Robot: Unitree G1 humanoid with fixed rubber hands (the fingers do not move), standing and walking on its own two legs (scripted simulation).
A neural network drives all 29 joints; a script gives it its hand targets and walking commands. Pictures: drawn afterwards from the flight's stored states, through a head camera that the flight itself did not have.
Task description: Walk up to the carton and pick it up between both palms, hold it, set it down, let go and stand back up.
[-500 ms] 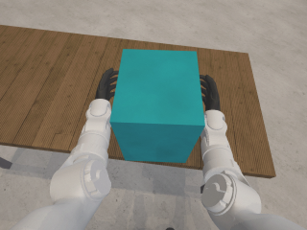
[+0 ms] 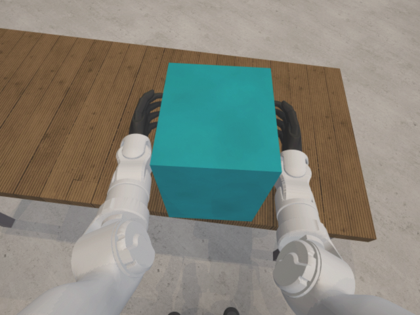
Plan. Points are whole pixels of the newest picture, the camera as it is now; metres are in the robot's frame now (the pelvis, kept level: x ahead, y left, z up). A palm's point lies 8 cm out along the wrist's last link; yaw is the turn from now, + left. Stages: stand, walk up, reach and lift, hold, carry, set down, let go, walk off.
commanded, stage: set down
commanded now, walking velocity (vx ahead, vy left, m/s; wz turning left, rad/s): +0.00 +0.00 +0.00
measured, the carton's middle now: (214, 150) +0.42 -0.02 -0.01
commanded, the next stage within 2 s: none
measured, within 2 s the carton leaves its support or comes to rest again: neither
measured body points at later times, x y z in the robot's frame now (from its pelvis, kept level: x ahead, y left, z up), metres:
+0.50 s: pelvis -0.01 +0.00 +0.00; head +0.09 +0.02 +0.44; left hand +0.45 +0.13 +0.04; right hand +0.41 -0.16 +0.04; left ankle -0.03 +0.11 -0.75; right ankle -0.02 -0.12 -0.75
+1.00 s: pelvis -0.03 -0.01 -0.03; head +0.07 +0.02 +0.41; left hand +0.45 +0.21 +0.04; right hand +0.44 -0.19 +0.04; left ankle -0.03 +0.11 -0.75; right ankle -0.02 -0.12 -0.75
